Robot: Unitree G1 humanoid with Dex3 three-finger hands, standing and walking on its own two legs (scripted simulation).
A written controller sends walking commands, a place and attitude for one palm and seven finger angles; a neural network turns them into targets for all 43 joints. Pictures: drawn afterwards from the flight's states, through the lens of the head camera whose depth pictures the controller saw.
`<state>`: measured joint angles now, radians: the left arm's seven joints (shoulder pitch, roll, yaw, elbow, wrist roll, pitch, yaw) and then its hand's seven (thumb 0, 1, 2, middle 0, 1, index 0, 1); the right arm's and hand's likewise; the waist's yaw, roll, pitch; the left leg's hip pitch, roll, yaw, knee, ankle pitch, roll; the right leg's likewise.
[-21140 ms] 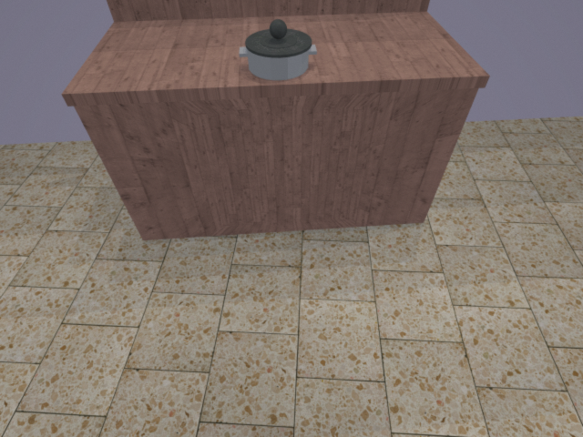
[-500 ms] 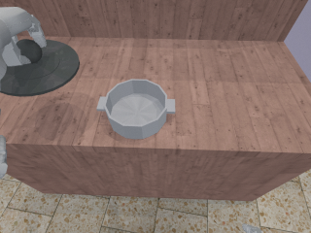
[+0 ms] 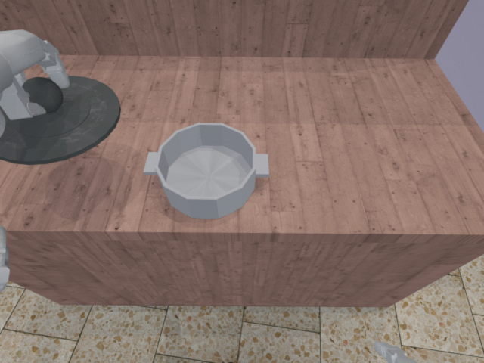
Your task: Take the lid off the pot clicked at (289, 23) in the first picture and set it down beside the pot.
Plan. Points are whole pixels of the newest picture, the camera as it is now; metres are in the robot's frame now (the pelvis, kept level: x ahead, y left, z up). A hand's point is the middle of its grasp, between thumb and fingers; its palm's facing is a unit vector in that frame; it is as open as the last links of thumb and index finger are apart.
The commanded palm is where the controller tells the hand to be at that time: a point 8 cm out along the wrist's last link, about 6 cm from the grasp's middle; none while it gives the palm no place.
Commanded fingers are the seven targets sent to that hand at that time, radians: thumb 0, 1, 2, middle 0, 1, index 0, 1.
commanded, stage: lower the lid onto the table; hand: left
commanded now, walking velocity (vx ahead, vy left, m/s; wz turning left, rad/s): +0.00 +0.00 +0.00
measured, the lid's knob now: (42, 95) +0.47 +0.32 +0.18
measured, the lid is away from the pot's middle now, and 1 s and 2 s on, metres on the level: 0.24 0.22 0.23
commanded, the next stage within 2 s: none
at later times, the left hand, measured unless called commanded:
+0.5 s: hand (39, 118) +0.42 +0.31 +0.17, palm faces -0.31 -0.07 -0.95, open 8.5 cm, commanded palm +0.42 +0.30 +0.24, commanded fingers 0.00 0.51 1.17 -0.86 -0.92 -0.81 -0.88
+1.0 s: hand (55, 134) +0.43 +0.30 +0.14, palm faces -0.36 -0.07 -0.93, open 8.5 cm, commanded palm +0.43 +0.30 +0.21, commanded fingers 0.00 0.51 1.17 -0.86 -0.92 -0.81 -0.88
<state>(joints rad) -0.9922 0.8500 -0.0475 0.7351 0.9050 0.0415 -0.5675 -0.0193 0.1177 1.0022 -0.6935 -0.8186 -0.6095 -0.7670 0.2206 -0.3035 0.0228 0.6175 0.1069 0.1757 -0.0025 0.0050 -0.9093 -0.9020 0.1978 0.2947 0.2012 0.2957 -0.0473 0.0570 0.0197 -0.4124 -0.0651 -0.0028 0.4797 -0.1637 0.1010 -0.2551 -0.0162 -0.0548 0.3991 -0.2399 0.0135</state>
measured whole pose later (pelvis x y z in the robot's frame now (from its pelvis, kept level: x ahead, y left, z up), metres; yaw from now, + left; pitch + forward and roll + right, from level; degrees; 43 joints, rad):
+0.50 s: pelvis -0.01 +0.00 +0.00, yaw +0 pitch +5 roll -3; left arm -0.92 0.80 -0.07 0.73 0.88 -0.01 -0.53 -0.02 0.12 1.00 -0.69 -0.82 -0.61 -0.77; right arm 0.22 -0.30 0.02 0.63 0.10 0.18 0.00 0.00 -0.91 -0.90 0.20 0.29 0.20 0.30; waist -0.04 0.05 0.02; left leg -0.41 -0.07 -0.01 0.48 -0.16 0.10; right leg -0.25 -0.02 -0.06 0.41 -0.24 0.00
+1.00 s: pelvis +0.00 +0.00 +0.00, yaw -1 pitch +5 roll -3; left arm -0.88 0.78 -0.05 0.83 0.90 -0.08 -0.46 -0.02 0.12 1.00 -0.69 -0.82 -0.61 -0.77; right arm 0.24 -0.30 0.02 0.65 0.10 0.18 -0.02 0.00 -0.91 -0.90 0.20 0.29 0.20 0.30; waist -0.05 0.05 0.01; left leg -0.41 -0.06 0.01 0.49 -0.16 0.10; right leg -0.26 -0.01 -0.04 0.41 -0.24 0.01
